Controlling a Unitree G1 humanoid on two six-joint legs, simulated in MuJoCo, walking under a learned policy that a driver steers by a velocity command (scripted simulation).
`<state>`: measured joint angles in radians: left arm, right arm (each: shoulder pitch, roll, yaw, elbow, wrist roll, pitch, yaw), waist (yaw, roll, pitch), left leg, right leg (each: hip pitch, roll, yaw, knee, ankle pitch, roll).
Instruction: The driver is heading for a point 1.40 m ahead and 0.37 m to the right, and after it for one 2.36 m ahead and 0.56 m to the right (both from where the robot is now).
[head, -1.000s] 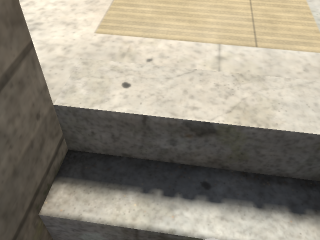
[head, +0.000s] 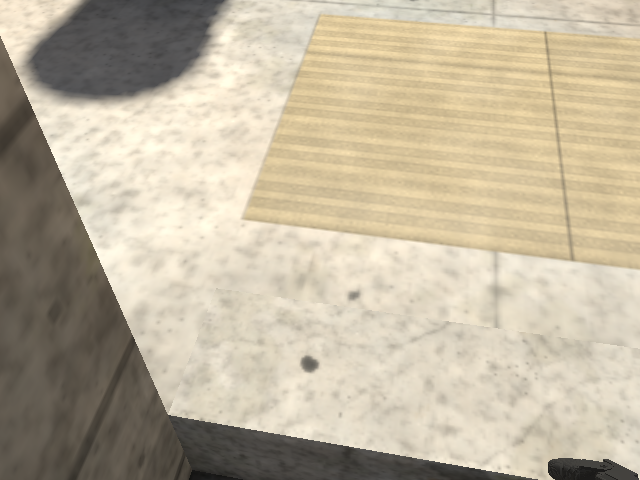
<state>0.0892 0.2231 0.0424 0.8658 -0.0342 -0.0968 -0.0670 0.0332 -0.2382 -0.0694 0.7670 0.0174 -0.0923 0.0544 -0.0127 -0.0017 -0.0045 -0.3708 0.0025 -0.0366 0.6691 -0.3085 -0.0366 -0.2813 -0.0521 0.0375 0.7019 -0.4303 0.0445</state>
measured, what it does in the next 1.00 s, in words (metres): climbs: right foot 0.21 m higher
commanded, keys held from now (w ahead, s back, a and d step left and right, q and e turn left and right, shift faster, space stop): no key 0.08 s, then w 0.92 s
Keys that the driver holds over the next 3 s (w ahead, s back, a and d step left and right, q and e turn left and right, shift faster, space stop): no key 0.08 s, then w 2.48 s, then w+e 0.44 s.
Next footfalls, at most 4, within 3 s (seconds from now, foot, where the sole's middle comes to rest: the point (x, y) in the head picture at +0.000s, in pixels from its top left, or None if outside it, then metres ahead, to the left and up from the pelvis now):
0.80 right None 0.23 -0.21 -0.55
1.46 left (285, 358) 0.55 0.08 -0.35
2.22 right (418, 221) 0.84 -0.16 -0.35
2.84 left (315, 105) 1.22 0.03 -0.35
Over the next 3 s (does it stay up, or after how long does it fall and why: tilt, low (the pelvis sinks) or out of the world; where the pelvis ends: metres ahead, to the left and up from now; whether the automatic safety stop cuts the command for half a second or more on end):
stays up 1.08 -0.05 0.43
